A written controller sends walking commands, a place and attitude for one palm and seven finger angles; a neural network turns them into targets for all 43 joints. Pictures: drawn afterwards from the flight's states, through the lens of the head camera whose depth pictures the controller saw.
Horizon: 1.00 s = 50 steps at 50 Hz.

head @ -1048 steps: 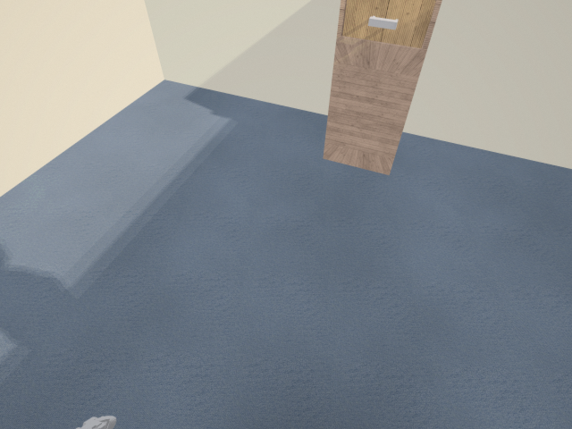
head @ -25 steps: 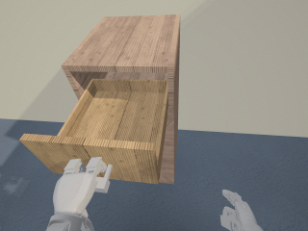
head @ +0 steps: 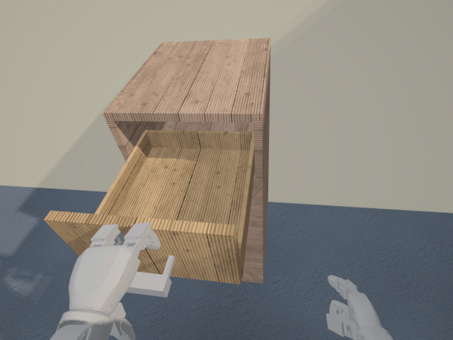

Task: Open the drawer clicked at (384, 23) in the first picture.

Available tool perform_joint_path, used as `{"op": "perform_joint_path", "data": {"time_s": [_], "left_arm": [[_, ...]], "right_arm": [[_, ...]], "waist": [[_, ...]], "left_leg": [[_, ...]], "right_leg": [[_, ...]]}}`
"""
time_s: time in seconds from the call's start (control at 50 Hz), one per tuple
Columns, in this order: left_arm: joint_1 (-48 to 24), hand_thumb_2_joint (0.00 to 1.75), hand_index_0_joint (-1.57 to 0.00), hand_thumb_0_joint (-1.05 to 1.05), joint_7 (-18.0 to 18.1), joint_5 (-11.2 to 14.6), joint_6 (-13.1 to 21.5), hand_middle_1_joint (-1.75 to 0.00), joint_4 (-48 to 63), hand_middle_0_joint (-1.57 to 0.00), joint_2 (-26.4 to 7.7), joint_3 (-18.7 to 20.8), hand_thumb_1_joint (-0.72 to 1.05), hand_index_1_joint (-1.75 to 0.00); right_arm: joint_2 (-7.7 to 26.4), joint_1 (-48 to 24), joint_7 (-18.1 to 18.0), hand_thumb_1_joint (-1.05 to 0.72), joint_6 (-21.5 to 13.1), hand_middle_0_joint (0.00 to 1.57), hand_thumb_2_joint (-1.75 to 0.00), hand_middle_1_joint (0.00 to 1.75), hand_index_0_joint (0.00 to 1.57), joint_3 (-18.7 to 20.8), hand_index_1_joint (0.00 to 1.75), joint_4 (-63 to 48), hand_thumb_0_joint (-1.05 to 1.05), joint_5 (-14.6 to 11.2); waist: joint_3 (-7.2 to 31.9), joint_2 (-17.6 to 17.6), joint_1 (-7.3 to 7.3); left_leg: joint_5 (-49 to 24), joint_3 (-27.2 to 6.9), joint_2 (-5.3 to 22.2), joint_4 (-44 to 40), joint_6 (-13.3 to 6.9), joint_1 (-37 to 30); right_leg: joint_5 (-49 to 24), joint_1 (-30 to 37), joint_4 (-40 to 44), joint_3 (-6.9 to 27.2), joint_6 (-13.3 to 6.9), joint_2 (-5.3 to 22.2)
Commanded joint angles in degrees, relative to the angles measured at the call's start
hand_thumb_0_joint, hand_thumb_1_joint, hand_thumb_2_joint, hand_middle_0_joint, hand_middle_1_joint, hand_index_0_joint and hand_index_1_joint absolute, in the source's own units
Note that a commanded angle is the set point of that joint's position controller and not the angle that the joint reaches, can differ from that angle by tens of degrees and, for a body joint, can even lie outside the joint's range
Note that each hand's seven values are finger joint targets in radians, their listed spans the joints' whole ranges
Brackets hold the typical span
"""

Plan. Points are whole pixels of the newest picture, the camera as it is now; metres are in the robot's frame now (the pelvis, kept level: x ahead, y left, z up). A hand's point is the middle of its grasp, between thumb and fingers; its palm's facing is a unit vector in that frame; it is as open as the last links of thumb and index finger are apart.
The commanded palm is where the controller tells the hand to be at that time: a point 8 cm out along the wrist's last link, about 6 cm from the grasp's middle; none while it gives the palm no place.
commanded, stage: lift the hand off the handle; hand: left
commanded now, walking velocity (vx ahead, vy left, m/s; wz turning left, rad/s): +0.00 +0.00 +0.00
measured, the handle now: (142, 270) +0.23 +0.20 +0.02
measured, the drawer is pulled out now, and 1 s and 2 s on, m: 0.29 0.29 0.29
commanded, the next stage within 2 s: draw the hand back to the body in 0.64 s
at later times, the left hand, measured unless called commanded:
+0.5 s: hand (108, 253) +0.19 +0.19 +0.16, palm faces +0.17 -0.17 -0.97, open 13.8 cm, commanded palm +0.14 +0.19 +0.22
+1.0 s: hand (89, 256) +0.18 +0.21 +0.16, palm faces +0.14 -0.15 -0.98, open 13.9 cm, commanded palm +0.14 +0.21 +0.22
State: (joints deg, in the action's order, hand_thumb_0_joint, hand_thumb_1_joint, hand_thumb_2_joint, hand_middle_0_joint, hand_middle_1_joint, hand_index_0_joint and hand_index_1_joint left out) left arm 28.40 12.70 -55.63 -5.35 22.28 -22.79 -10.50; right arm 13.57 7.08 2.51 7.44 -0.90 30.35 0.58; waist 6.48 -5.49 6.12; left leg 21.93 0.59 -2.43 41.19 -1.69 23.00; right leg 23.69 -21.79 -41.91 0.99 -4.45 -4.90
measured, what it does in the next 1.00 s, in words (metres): stands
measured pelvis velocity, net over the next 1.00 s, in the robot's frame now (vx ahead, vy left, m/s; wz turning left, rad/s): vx -0.02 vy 0.00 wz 0.00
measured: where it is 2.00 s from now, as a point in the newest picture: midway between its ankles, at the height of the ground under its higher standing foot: outside the picture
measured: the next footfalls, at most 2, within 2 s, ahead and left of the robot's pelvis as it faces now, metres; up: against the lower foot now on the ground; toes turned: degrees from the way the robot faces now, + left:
none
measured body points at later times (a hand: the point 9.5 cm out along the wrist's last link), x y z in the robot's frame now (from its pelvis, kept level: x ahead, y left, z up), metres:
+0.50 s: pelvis -0.01 +0.01 +0.01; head -0.04 -0.05 +0.46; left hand +0.17 +0.19 +0.21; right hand +0.23 -0.18 -0.06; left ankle -0.01 +0.10 -0.71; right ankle -0.02 -0.07 -0.71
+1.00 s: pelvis -0.02 +0.00 +0.02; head -0.04 -0.05 +0.46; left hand +0.17 +0.21 +0.21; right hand +0.21 -0.19 -0.07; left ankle -0.01 +0.10 -0.71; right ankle -0.02 -0.07 -0.71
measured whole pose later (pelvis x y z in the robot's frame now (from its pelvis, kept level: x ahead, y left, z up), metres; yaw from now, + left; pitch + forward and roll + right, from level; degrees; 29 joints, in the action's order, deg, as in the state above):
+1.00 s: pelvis -0.02 +0.00 +0.02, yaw +0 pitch -2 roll +0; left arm 23.5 0.1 -48.1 -10.4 32.9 -28.4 -3.2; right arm 15.4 6.0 2.7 9.5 -2.9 30.5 -2.0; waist 3.1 -7.5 5.9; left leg 16.1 0.3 -2.0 31.4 -1.9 13.3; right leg 17.1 -11.5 -30.7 1.3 -3.9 -5.0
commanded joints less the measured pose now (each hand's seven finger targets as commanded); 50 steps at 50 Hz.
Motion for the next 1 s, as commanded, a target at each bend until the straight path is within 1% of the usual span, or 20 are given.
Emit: {"op": "perform_joint_path", "data": {"time_s": [0.0,0.08,0.28,0.34,0.36,0.4,0.42,0.5,0.52,0.58,0.62,0.7,0.72,0.74,0.76,0.8,0.82,0.88,0.92,0.98], "left_arm": [[-8.5,0.3,-0.3,0.0,2.1,0.1,0.2,-1.2,17.7,-0.3,-7.1,7.9,-0.5,-1.2],[-6.4,0.3,-0.3,0.0,0.3,0.9,-0.9,-1.2,19.4,-0.3,-6.7,7.1,-0.5,-1.2],[-10.9,0.3,-0.3,0.0,-5.2,2.0,-5.0,-1.2,21.2,-0.3,-8.7,6.9,-0.5,-1.2],[-10.3,0.3,-0.3,0.0,-6.6,2.5,-5.7,-1.2,22.1,-0.3,-10.9,9.3,-0.5,-1.2],[-10.1,0.3,-0.3,0.0,-6.8,3.2,-5.8,-1.2,21.2,-0.3,-11.7,10.5,-0.5,-1.2],[-13.1,0.3,-0.3,0.0,-7.7,2.9,-6.1,-1.2,23.0,-0.3,-10.6,8.9,-0.5,-1.2],[-13.1,0.3,-0.3,0.0,-8.1,4.2,-6.5,-1.2,23.9,-0.3,-10.5,9.5,-0.5,-1.2],[-14.1,0.3,-0.3,0.0,-9.3,4.3,-6.7,-1.2,24.5,-0.3,-13.3,11.6,-0.5,-1.2],[-14.4,0.3,-0.3,0.0,-9.6,5.7,-7.0,-1.2,24.2,-0.3,-13.0,12.4,-0.5,-1.2],[-15.0,0.3,-0.3,0.0,-11.4,4.9,-7.1,-1.2,20.5,-0.3,-10.1,8.8,-0.5,-1.2],[-15.2,0.3,-0.3,0.0,-11.8,6.0,-7.2,-1.2,21.6,-0.3,-10.6,9.7,-0.5,-1.2],[-17.0,0.3,-0.3,0.0,-11.4,3.8,-5.7,-1.2,23.9,-0.3,-12.3,10.1,-0.5,-1.2],[-16.1,0.3,-0.3,0.0,-11.0,5.4,-5.5,-1.2,24.5,-0.3,-11.6,10.3,-0.5,-1.2],[-14.4,0.3,-0.3,0.0,-10.8,4.3,-5.3,-1.2,23.5,-0.3,-12.8,11.7,-0.5,-1.2],[-13.9,0.3,-0.3,0.0,-10.4,4.6,-5.0,-1.2,21.5,-0.3,-13.9,13.4,-0.5,-1.2],[-13.0,0.3,-0.3,0.0,-9.7,4.5,-4.5,-1.2,22.7,-0.3,-14.2,14.4,-0.5,-1.2],[-12.7,0.3,-0.3,0.0,-9.4,6.0,-4.7,-1.2,23.3,-0.3,-14.2,15.4,-0.5,-1.2],[-12.2,0.3,-0.3,0.0,-9.9,5.9,-4.5,-1.2,21.3,-0.3,-13.4,14.3,-0.5,-1.2],[-12.9,0.3,-0.3,0.0,-10.1,7.4,-4.4,-1.2,21.7,-0.3,-13.5,14.7,-0.5,-1.2],[-12.1,0.3,-0.3,0.0,-10.8,6.7,-3.5,-1.2,19.6,-0.3,-15.8,16.0,-0.5,-1.2]], "right_arm": [[4.3,-10.2,-0.4,-0.9,-2.4,0.2,-0.9,0.3,0.2,1.3,0.3,-10.6,0.0,-0.2],[4.4,-10.5,0.0,-0.9,-2.0,0.2,-0.9,0.3,0.2,0.9,0.3,-11.2,0.0,-0.7],[4.6,-13.0,0.4,-0.9,-0.2,0.2,-0.9,0.3,0.2,-0.2,0.3,-11.3,0.0,-1.7],[4.5,-13.5,0.3,-0.9,-0.2,0.2,-0.9,0.3,0.2,-0.7,0.3,-11.8,0.0,-2.0],[4.7,-14.2,0.2,-0.9,0.2,0.2,-0.9,0.3,0.2,-0.8,0.3,-11.5,0.0,-2.3],[4.8,-14.4,0.3,-0.9,0.5,0.2,-0.9,0.3,0.2,-0.6,0.3,-11.7,0.0,-2.2],[4.7,-16.4,0.5,-0.9,0.2,0.2,-0.9,0.3,0.2,-0.9,0.3,-12.1,0.0,-2.7],[5.0,-15.2,0.2,-0.9,0.5,0.2,-0.9,0.3,0.2,-0.8,0.3,-11.7,0.0,-2.4],[5.1,-17.2,0.3,-0.9,0.3,0.2,-0.9,0.3,0.2,-1.2,0.3,-11.8,0.0,-3.0],[4.8,-15.1,0.5,-0.9,0.5,0.2,-0.9,0.3,0.2,-0.7,0.3,-10.7,0.0,-2.5],[5.0,-17.5,0.6,-0.9,0.2,0.2,-0.9,0.3,0.2,-0.8,0.3,-11.4,0.0,-3.2],[5.3,-15.2,0.3,-0.9,0.2,0.2,-0.9,0.3,0.2,-0.6,0.3,-11.7,0.0,-2.4],[5.3,-16.8,0.4,-0.9,-0.2,0.2,-0.9,0.3,0.2,-1.0,0.3,-12.2,0.0,-2.8],[5.0,-14.5,0.4,-0.9,-0.3,0.2,-0.9,0.3,0.2,-0.8,0.3,-11.8,0.0,-2.3],[5.2,-14.8,0.1,-0.9,-0.1,0.2,-0.9,0.3,0.2,-0.8,0.3,-11.0,0.0,-2.3],[5.4,-14.6,0.2,-0.9,-0.2,0.2,-0.9,0.3,0.2,-0.7,0.3,-11.4,0.0,-2.3],[5.6,-16.2,0.4,-0.9,-0.5,0.2,-0.9,0.3,0.2,-0.9,0.3,-11.6,0.0,-2.8],[5.5,-14.1,0.1,-0.9,-0.5,0.2,-0.9,0.3,0.2,-0.3,0.3,-10.9,0.0,-2.4],[5.6,-15.9,0.0,-0.9,-1.2,0.2,-0.9,0.3,0.2,-0.7,0.3,-11.2,0.0,-3.1],[5.9,-13.5,-1.1,-0.9,-1.3,0.2,-0.9,0.3,0.2,-0.4,0.3,-10.6,0.0,-2.3]], "waist": [[6.5,5.2,-0.4],[6.1,4.9,-0.03],[3.0,4.2,-0.05],[3.8,4.7,0.58],[1.9,4.7,0.45],[1.4,3.4,0.15],[1.4,3.1,0.12],[1.3,3.7,0.4],[0.7,3.3,0.16],[-1.9,4.7,-0.33],[-0.8,3.3,-0.17],[2.0,3.7,0.37],[1.4,2.3,0.03],[2.3,3.6,0.77],[0.4,4.9,0.54],[1.4,4.0,0.95],[1.3,2.2,0.64],[0.2,4.7,0.26],[-1.0,2.6,-0.36],[-1.0,5.4,-0.05]], "left_leg": [[-18.9,-1.6,1.4,-4.0,-1.0,-9.6],[-20.4,-1.5,1.8,-5.0,-0.9,-10.3],[-18.7,-1.1,2.6,-9.3,-0.8,-11.5],[-19.3,-0.9,3.0,-9.9,-0.7,-11.9],[-19.0,-1.0,3.0,-10.6,-0.5,-11.5],[-18.7,-0.9,3.1,-11.0,-0.5,-12.5],[-18.4,-1.6,3.1,-11.3,-0.7,-13.0],[-18.2,-0.9,3.1,-12.0,-0.4,-13.0],[-17.4,-1.5,3.0,-12.5,-0.6,-13.3],[-16.1,-0.9,2.9,-13.4,-0.5,-12.9],[-15.7,-1.2,2.9,-13.6,-0.6,-13.3],[-16.8,-0.7,3.1,-13.1,-0.4,-13.6],[-15.9,-1.3,3.1,-13.2,-0.5,-13.5],[-16.3,-0.7,3.2,-12.6,-0.4,-13.1],[-16.3,-0.9,3.0,-12.8,-0.2,-12.5],[-17.1,-0.9,2.9,-12.5,-0.2,-12.8],[-16.4,-1.5,2.9,-12.9,-0.2,-12.7],[-16.3,-1.0,2.4,-12.7,-0.4,-12.8],[-15.6,-1.6,2.3,-12.9,-0.6,-13.5],[-15.1,-1.2,2.1,-12.9,-0.8,-13.2]], "right_leg": [[-19.8,0.3,9.7,5.0,2.0,3.7],[-21.3,1.8,10.2,4.3,2.2,3.9],[-16.4,4.7,13.8,3.8,2.5,4.0],[-16.9,6.9,14.4,4.2,2.7,4.2],[-16.6,6.9,15.1,4.4,2.6,4.0],[-14.9,6.1,15.9,4.4,2.6,4.0],[-15.2,6.9,16.4,4.6,2.3,3.8],[-13.9,7.8,17.4,4.8,2.8,4.3],[-13.2,8.0,17.9,4.9,2.5,3.9],[-10.2,6.6,18.7,3.8,2.8,4.0],[-10.3,7.8,19.0,4.6,2.6,3.7],[-10.1,8.3,18.6,5.0,2.5,4.1],[-10.0,8.4,18.7,4.9,2.2,3.9],[-9.3,8.7,18.4,4.8,2.3,4.2],[-9.6,8.1,18.9,5.5,2.2,4.0],[-11.5,8.4,18.5,5.6,2.3,4.2],[-11.8,8.8,18.6,5.5,1.9,3.8],[-11.0,7.6,19.1,5.1,2.5,4.1],[-10.9,6.7,19.7,5.3,2.3,3.8],[-9.9,7.0,20.2,4.7,2.8,4.4]]}}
